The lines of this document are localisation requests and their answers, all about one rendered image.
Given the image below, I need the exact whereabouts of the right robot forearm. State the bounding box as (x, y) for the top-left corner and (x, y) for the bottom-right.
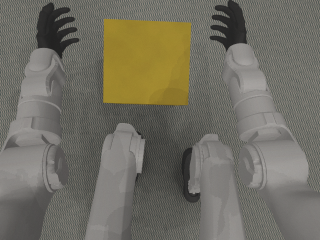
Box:
(221, 43), (309, 179)

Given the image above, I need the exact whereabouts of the right robot upper arm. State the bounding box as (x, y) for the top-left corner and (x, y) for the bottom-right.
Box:
(238, 139), (320, 240)

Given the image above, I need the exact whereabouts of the left robot forearm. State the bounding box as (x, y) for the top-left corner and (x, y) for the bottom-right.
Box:
(0, 48), (67, 155)

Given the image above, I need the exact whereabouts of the right robot hand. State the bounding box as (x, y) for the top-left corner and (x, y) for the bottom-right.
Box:
(210, 0), (247, 52)

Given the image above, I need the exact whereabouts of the left robot hand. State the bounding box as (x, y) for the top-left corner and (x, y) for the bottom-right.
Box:
(36, 2), (80, 59)

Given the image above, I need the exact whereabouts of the left robot upper arm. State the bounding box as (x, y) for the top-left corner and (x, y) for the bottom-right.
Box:
(0, 143), (69, 240)

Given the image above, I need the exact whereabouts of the robot left shin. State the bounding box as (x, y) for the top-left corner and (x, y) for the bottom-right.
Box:
(101, 123), (139, 174)

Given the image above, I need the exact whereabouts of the robot right thigh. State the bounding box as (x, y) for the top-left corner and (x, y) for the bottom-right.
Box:
(190, 140), (247, 240)

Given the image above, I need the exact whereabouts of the carton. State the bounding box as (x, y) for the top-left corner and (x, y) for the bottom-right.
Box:
(103, 19), (191, 106)

